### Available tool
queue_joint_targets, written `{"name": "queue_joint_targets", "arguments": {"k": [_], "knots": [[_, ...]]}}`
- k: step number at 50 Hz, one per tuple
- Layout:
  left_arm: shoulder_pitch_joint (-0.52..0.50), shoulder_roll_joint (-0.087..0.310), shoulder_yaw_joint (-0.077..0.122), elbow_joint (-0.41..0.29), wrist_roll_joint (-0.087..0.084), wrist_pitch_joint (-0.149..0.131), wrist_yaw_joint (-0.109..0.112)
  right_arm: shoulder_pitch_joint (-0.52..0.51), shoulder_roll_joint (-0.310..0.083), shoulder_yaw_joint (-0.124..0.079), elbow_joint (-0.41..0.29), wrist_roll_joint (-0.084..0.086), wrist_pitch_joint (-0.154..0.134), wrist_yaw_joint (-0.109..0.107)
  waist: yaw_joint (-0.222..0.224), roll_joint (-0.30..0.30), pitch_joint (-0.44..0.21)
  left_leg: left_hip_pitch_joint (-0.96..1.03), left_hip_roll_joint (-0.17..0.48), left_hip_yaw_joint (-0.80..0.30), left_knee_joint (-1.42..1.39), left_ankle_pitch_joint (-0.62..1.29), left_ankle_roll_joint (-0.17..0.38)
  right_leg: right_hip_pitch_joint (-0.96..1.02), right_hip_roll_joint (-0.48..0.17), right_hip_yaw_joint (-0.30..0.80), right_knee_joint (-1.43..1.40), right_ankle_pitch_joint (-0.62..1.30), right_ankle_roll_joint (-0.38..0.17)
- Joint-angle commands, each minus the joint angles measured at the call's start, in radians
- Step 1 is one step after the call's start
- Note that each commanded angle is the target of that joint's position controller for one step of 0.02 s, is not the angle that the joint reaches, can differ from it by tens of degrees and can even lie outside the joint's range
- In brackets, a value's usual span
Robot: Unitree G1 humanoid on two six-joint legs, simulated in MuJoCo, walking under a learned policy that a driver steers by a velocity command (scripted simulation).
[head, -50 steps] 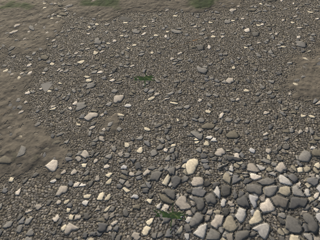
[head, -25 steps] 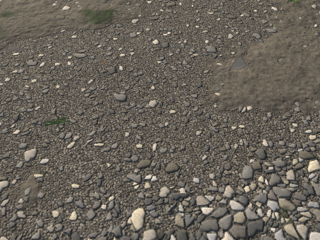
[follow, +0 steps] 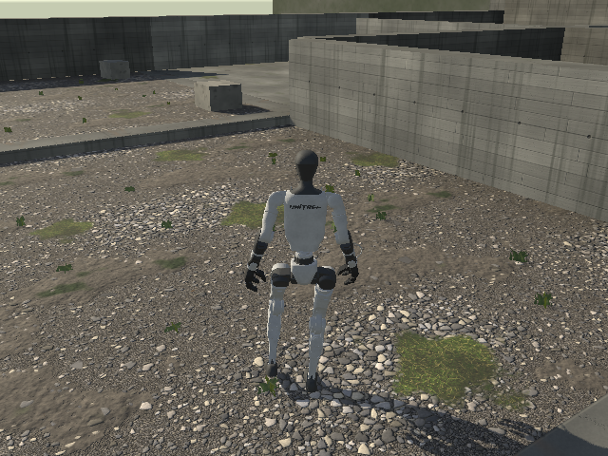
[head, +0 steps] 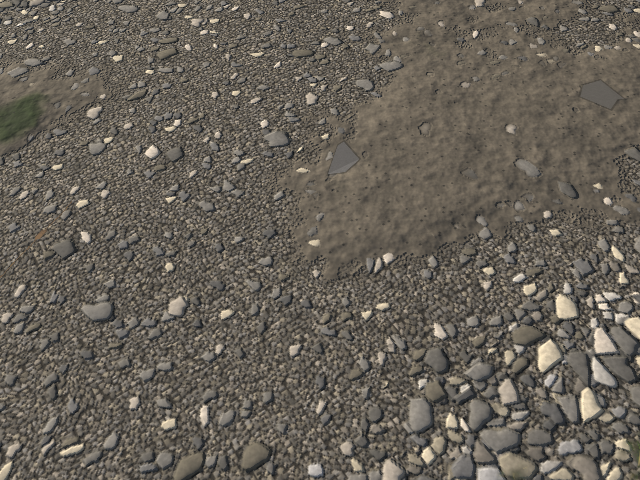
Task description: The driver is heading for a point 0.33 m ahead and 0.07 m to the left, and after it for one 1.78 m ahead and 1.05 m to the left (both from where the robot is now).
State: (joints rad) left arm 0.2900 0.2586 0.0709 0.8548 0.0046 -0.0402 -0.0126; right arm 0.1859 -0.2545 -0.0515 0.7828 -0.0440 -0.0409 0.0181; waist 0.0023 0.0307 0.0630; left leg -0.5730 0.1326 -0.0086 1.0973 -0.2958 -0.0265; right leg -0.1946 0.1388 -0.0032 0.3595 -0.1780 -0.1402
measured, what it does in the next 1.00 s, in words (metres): walks ahead, turning left: left foot, then right foot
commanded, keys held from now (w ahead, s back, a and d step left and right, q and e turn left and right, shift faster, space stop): w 0.18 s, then q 0.82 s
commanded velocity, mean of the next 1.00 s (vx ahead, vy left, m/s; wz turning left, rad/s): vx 0.21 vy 0.00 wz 0.24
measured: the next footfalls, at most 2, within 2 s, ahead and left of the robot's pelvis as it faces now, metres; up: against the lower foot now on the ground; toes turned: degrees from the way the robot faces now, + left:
left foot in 0.32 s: +0.37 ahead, +0.11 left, +0.00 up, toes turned +1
right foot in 0.88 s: +0.38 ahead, -0.07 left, +0.00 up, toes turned +22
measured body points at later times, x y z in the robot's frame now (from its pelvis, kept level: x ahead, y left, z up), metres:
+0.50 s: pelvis +0.25 +0.05 -0.01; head +0.30 +0.06 +0.44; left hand +0.33 +0.31 -0.14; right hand +0.35 -0.21 -0.13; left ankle +0.33 +0.11 -0.74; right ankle +0.20 -0.08 -0.65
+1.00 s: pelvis +0.31 +0.00 +0.00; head +0.34 -0.01 +0.45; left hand +0.34 +0.31 -0.09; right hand +0.50 -0.23 -0.13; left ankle +0.28 +0.10 -0.68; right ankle +0.34 -0.09 -0.74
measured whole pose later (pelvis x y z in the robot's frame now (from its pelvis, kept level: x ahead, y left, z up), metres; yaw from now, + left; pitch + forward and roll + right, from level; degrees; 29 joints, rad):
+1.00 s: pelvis +0.31 +0.00 +0.00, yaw +21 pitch +1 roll +1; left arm 0.20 0.26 0.02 0.74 0.02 0.00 0.05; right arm 0.23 -0.32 -0.09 0.76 -0.02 0.05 0.01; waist -0.03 0.05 0.04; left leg -0.47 -0.14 -0.10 0.94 -0.44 0.00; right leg -0.22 0.03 0.01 0.43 -0.23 -0.04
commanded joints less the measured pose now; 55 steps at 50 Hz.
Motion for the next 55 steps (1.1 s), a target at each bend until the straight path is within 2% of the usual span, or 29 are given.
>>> {"name": "queue_joint_targets", "arguments": {"k": [1, 6, 10, 12, 13, 14, 15, 16, 17, 18, 19, 20, 21, 23, 27, 32, 34, 37, 40, 42, 43, 44, 45, 46, 47, 48, 49, 51, 55], "knots": [[0.042, 0.127, 0.024, -0.046, -0.004, -0.034, 0.001, 0.043, -0.061, -0.013, -0.04, -0.005, 0.018, 0.008, -0.015, -0.055, -0.05, -0.065, 0.002, 0.026, -0.089, 0.111, -0.016, 0.061, -0.263, 0.226, -0.178, 0.373, -0.125], [0.146, 0.122, 0.014, -0.008, -0.005, -0.042, 0.005, -0.117, -0.06, -0.005, -0.089, 0.005, 0.013, 0.014, 0.046, -0.082, -0.024, -0.127, -0.021, 0.039, -0.298, 0.289, 0.002, 0.175, -0.258, 0.198, -0.177, 0.451, -0.063], [0.19, 0.121, 0.005, 0.016, 0.007, -0.042, 0.016, -0.222, -0.053, 0.007, -0.126, 0.012, 0.001, 0.02, 0.076, -0.081, 0.017, -0.122, -0.062, 0.071, -0.445, 0.308, 0.038, 0.261, -0.276, 0.175, -0.151, 0.539, -0.053], [0.18, 0.118, -0.002, 0.027, 0.015, -0.041, 0.024, -0.196, -0.045, 0.012, -0.119, 0.014, -0.011, 0.018, 0.06, -0.095, 0.016, -0.011, -0.103, 0.097, -0.518, 0.28, 0.073, 0.257, -0.277, 0.132, -0.103, 0.72, -0.023], [0.167, 0.124, -0.004, 0.03, 0.018, -0.045, 0.028, -0.14, -0.057, 0.008, -0.101, 0.013, -0.017, 0.014, 0.035, -0.11, -0.008, 0.071, -0.132, 0.102, -0.533, 0.254, 0.093, 0.261, -0.279, 0.12, -0.054, 0.845, -0.004], [0.149, 0.135, -0.002, 0.033, 0.022, -0.047, 0.033, -0.049, -0.079, 0.0, -0.067, 0.013, -0.023, 0.007, -0.002, -0.124, -0.049, 0.16, -0.166, 0.102, -0.543, 0.225, 0.112, 0.277, -0.277, 0.111, 0.028, 0.956, 0.016], [0.122, 0.149, 0.001, 0.034, 0.024, -0.047, 0.035, 0.083, -0.095, -0.008, -0.022, 0.014, -0.033, -0.001, -0.064, -0.114, -0.103, 0.277, -0.189, 0.1, -0.607, 0.259, 0.132, 0.284, -0.258, 0.088, 0.177, 0.99, 0.032], [0.105, 0.152, 0.001, 0.027, 0.014, -0.049, 0.036, 0.205, -0.114, -0.014, 0.018, 0.004, -0.046, -0.009, -0.123, -0.08, -0.166, 0.46, -0.138, 0.056, -0.67, 0.449, 0.154, 0.198, -0.215, 0.055, 0.367, 0.826, 0.05], [0.148, 0.101, -0.012, -0.006, 0.003, -0.055, 0.041, 0.314, -0.212, -0.034, 0.033, -0.011, -0.05, -0.016, -0.12, 0.084, -0.297, 0.72, 0.113, -0.186, -0.547, 0.97, 0.23, -0.009, -0.118, -0.006, 0.709, 0.291, 0.077], [0.303, 0.067, -0.012, 0.013, -0.035, -0.045, 0.038, 0.281, -0.242, -0.046, 0.033, 0.027, -0.035, -0.006, -0.028, 0.262, -0.462, 0.916, 0.308, -0.543, -0.589, 1.32, 0.429, -0.244, 0.022, 0.012, 1.009, -0.392, 0.121], [0.239, 0.12, -0.009, 0.016, 0.012, -0.033, 0.04, 0.19, -0.199, -0.044, -0.004, 0.062, -0.025, 0.004, -0.022, 0.076, -0.412, 0.804, 0.255, -0.507, -0.648, 1.207, 0.418, -0.284, -0.052, 0.083, 1.048, -0.31, 0.122], [0.125, 0.117, -0.01, -0.01, 0.023, -0.027, 0.036, 0.101, -0.147, -0.032, -0.024, 0.062, -0.02, 0.004, -0.023, 0.015, -0.269, 0.674, 0.202, -0.397, -0.682, 1.038, 0.395, -0.336, -0.088, 0.08, 1.033, -0.264, 0.127], [0.076, 0.104, -0.014, -0.024, 0.03, -0.022, 0.032, 0.063, -0.103, -0.018, -0.024, 0.054, -0.011, -0.001, -0.004, -0.037, -0.168, 0.546, 0.147, -0.327, -0.732, 0.931, 0.357, -0.345, -0.123, 0.073, 0.969, -0.239, 0.131], [0.064, 0.085, -0.018, -0.043, 0.039, 0.013, 0.024, 0.071, -0.103, -0.017, -0.007, 0.052, -0.001, -0.01, 0.028, -0.016, -0.112, 0.395, 0.076, -0.255, -0.788, 0.824, 0.31, -0.281, -0.151, 0.064, 0.86, -0.215, 0.147], [0.056, 0.066, -0.023, -0.061, 0.032, 0.049, 0.03, 0.076, -0.157, -0.037, -0.013, 0.034, 0.009, -0.006, 0.041, 0.022, -0.149, 0.299, 0.026, -0.224, -0.805, 0.691, 0.294, -0.245, -0.14, 0.039, 0.751, -0.185, 0.173], [-0.08, 0.081, -0.019, -0.106, 0.029, 0.07, 0.039, 0.106, -0.171, -0.052, -0.031, 0.032, 0.044, -0.013, -0.01, 0.067, -0.123, 0.299, -0.004, -0.33, -0.849, 0.181, 0.254, -0.319, -0.15, 0.057, 0.612, -0.132, 0.191], [-0.122, 0.081, -0.02, -0.121, 0.024, 0.07, 0.042, 0.119, -0.174, -0.058, -0.035, 0.029, 0.054, -0.016, -0.03, 0.077, -0.106, 0.321, -0.006, -0.38, -0.853, 0.063, 0.247, -0.337, -0.146, 0.069, 0.554, -0.138, 0.193], [-0.15, 0.079, -0.024, -0.138, 0.013, 0.062, 0.049, 0.128, -0.178, -0.065, -0.043, 0.023, 0.065, -0.018, -0.046, 0.091, -0.1, 0.353, -0.007, -0.434, -0.827, 0.064, 0.244, -0.312, -0.123, 0.076, 0.468, -0.18, 0.186], [-0.134, 0.083, -0.028, -0.149, -0.003, 0.046, 0.057, 0.112, -0.183, -0.07, -0.055, 0.017, 0.075, -0.014, -0.042, 0.107, -0.11, 0.371, -0.009, -0.485, -0.783, 0.203, 0.237, -0.233, -0.088, 0.076, 0.361, -0.231, 0.163], [-0.079, 0.084, -0.03, -0.145, -0.012, 0.034, 0.063, 0.082, -0.182, -0.072, -0.065, 0.022, 0.08, -0.011, -0.014, 0.114, -0.116, 0.361, -0.023, -0.516, -0.753, 0.283, 0.212, -0.135, -0.068, 0.074, 0.22, -0.222, 0.142], [-0.033, 0.084, -0.03, -0.137, -0.011, 0.027, 0.068, 0.056, -0.177, -0.07, -0.071, 0.03, 0.082, -0.011, 0.018, 0.103, -0.114, 0.329, -0.05, -0.51, -0.727, 0.259, 0.179, -0.049, -0.069, 0.072, 0.08, -0.152, 0.131], [-0.001, 0.116, -0.022, -0.132, -0.002, 0.018, 0.076, 0.045, -0.156, -0.064, -0.081, 0.04, 0.081, -0.014, 0.03, 0.063, -0.116, 0.257, -0.097, -0.479, -0.679, 0.15, 0.127, 0.057, -0.132, 0.119, -0.057, -0.097, 0.116], [-0.035, 0.197, -0.008, -0.153, 0.015, 0.019, 0.084, 0.108, -0.079, -0.046, -0.088, 0.045, 0.078, -0.016, -0.023, -0.132, -0.127, 0.162, -0.205, -0.327, -0.496, -0.13, 0.067, 0.133, -0.364, 0.335, -0.161, -0.141, 0.057], [-0.13, 0.261, 0.004, -0.188, 0.026, 0.028, 0.077, 0.105, -0.114, -0.057, -0.099, 0.038, 0.075, -0.025, -0.037, -0.259, -0.056, -0.002, -0.338, -0.108, -0.295, -0.29, 0.036, 0.055, -0.533, 0.533, -0.171, 0.078, -0.053], [-0.099, 0.204, -0.003, -0.18, 0.025, 0.031, 0.07, 0.094, -0.186, -0.073, -0.088, 0.009, 0.075, -0.025, -0.032, -0.152, -0.07, 0.04, -0.242, -0.102, -0.115, -0.277, 0.022, 0.026, -0.536, 0.452, -0.107, 0.283, -0.106], [-0.127, 0.141, -0.021, -0.188, 0.014, 0.03, 0.064, 0.11, -0.184, -0.078, -0.07, 0.012, 0.079, -0.019, -0.055, -0.104, -0.073, 0.056, -0.23, -0.101, -0.048, -0.232, 0.018, 0.023, -0.471, 0.343, -0.075, 0.378, -0.089], [-0.151, 0.119, -0.026, -0.195, 0.013, 0.031, 0.06, 0.13, -0.171, -0.076, -0.054, 0.014, 0.088, -0.014, -0.067, -0.102, -0.066, 0.058, -0.226, -0.089, 0.015, -0.183, 0.007, 0.028, -0.405, 0.238, -0.054, 0.437, -0.057], [-0.143, 0.119, -0.026, -0.206, 0.018, 0.032, 0.063, 0.134, -0.16, -0.07, -0.051, 0.019, 0.104, 0.005, -0.054, -0.17, -0.09, 0.025, -0.221, -0.06, 0.092, -0.141, -0.017, 0.091, -0.351, 0.137, -0.021, 0.549, -0.038], [-0.043, 0.142, -0.011, -0.186, 0.019, 0.037, 0.06, 0.032, -0.14, -0.054, -0.091, 0.032, 0.118, 0.022, 0.012, -0.176, -0.091, -0.028, -0.196, -0.033, 0.003, -0.124, -0.046, 0.206, -0.372, 0.106, -0.005, 0.547, -0.057]]}}
Velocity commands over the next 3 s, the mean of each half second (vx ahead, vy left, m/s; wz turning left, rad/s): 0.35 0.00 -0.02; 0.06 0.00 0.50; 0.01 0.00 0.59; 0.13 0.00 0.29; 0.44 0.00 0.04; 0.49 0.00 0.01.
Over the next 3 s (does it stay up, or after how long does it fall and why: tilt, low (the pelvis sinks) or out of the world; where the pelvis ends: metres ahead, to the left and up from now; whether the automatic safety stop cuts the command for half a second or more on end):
stays up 0.68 0.44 -0.01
